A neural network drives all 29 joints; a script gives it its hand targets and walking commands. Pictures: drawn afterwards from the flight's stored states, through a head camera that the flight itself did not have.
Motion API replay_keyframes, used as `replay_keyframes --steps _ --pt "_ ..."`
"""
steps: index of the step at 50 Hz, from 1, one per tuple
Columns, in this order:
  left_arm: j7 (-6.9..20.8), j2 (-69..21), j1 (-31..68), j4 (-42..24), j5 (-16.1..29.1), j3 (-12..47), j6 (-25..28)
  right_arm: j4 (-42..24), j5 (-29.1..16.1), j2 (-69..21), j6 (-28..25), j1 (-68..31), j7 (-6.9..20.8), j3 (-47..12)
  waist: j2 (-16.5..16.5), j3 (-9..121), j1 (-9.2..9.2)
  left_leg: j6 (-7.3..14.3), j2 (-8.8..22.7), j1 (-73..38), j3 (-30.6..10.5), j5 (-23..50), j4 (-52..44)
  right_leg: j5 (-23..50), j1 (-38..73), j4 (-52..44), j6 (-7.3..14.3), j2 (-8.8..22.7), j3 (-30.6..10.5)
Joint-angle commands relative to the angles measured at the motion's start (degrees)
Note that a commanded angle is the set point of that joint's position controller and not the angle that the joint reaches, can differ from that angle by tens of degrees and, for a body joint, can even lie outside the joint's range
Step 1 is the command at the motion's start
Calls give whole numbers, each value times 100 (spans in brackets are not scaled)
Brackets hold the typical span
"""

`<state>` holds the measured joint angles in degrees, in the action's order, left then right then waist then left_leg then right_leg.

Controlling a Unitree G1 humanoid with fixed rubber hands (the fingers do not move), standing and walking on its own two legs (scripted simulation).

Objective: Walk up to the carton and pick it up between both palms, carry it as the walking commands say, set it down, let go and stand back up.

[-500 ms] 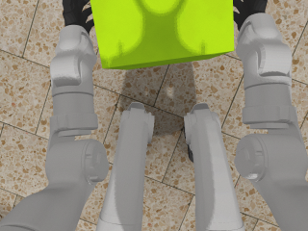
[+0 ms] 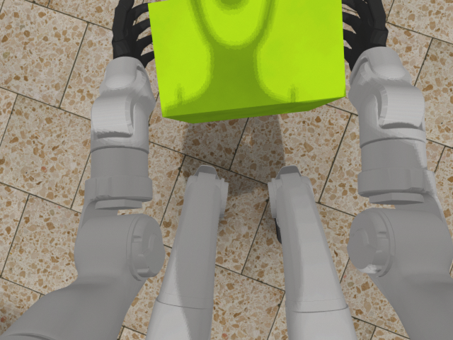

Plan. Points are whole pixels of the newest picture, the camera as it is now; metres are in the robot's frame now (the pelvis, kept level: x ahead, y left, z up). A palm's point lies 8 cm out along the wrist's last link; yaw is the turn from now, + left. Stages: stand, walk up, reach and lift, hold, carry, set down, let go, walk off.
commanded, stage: reach and lift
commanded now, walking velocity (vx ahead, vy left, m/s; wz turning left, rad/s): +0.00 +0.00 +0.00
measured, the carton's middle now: (246, 69) +0.50 +0.01 -0.13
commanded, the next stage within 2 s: none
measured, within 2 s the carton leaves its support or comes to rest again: neither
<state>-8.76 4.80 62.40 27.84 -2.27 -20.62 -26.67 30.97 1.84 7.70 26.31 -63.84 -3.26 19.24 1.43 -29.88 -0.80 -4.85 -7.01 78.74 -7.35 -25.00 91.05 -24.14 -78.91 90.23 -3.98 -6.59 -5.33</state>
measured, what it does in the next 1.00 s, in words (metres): rises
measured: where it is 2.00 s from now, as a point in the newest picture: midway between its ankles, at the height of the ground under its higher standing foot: (243, 224)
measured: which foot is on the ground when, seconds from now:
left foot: down 0.00-1.00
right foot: down 0.00-1.00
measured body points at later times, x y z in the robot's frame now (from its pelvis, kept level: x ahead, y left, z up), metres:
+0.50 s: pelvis +0.02 -0.01 +0.06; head +0.28 -0.01 +0.42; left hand +0.49 +0.17 +0.00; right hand +0.50 -0.16 +0.00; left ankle +0.16 +0.13 -0.53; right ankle +0.17 -0.13 -0.53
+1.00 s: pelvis +0.07 -0.01 +0.13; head +0.18 -0.01 +0.57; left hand +0.47 +0.17 +0.12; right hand +0.48 -0.16 +0.12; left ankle +0.16 +0.13 -0.53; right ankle +0.17 -0.13 -0.53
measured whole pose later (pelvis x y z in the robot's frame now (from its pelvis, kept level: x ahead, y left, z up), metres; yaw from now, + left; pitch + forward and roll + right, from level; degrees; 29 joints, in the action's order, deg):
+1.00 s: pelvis +0.07 -0.01 +0.13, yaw +0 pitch +14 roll +0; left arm -5.7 -2.4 37.1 34.2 -9.7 -20.9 -26.1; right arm 35.8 8.7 -1.6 26.0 -38.0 -2.3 19.7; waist 0.1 1.5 -1.3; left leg -3.6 -5.1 53.8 -8.6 -20.8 59.9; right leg -19.8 -54.7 60.4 -1.8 -5.2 -7.1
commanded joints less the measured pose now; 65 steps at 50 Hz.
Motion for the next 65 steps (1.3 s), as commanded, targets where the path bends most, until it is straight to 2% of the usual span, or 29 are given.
replay_keyframes --steps 1,9,18,33,38,45,48,50,54,58,60,65 --pt "1694 -6230 4593 -773 1277 4303 115 -822 -1121 -6312 -117 -4421 1421 -4187 -128 13294 10 281 -198 -3705 770 182 -1714 -139 3415 -1633 331 -217 655" --pt "1884 -6142 4309 -856 1222 4278 147 -877 -1142 -6726 -70 -4030 1357 -4388 -345 13239 -128 330 -236 -3695 821 429 -1938 33 4274 -2080 261 -185 402" --pt "2005 -6111 3935 -1113 1176 4437 176 -1047 -1149 -6897 -78 -3530 1330 -4569 -268 13114 -237 342 -225 -4166 772 743 -2362 369 4856 -2480 261 -145 248" --pt "2051 -6495 3167 -1066 1123 4709 202 -1136 -961 -6716 -203 -2863 1488 -4626 -41 12244 -83 309 -112 -5259 536 1029 -3353 758 5319 -3232 423 -125 266" --pt "2067 -6634 2920 -888 1030 4651 198 -1068 -868 -6736 -234 -2698 1555 -4539 -27 11624 -28 304 -69 -5403 474 886 -3671 599 5366 -3541 465 -85 224" --pt "2235 -7011 2032 126 514 3984 194 -219 -488 -7235 -222 -1948 1746 -4022 -166 9290 -46 400 7 -4951 453 461 -4181 183 5012 -4057 426 15 204" --pt "2302 -7068 1386 755 122 3263 201 486 -150 -7462 -211 -1169 1790 -3337 -191 7518 -96 462 4 -4627 472 305 -4476 48 4696 -4390 386 63 206" --pt "2340 -6783 1135 1175 -197 2547 169 1009 105 -7297 -165 -907 1800 -2759 -219 6394 -227 486 22 -4315 519 12 -4679 -318 4549 -4687 427 100 138" --pt "2410 -6457 729 1388 -548 1892 10 1386 439 -7096 -17 -544 1785 -2177 -329 5413 -276 490 102 -4538 472 -159 -5206 -552 4829 -5260 505 105 102" --pt "2448 -6515 473 1181 -404 2164 -101 982 367 -7141 20 -420 1734 -2369 -272 5479 -283 457 172 -5193 405 518 -5584 276 5399 -5516 497 106 95" --pt "2450 -6622 359 1037 -296 2388 -115 730 308 -7212 7 -287 1687 -2543 -246 5620 -209 436 201 -5469 361 993 -5697 893 5733 -5590 484 122 65" --pt "2400 -6969 -237 254 61 3293 -87 -102 103 -7299 -34 526 1599 -3243 -32 6364 2 290 221 -6350 241 2860 -5886 2828 6601 -5721 427 121 10"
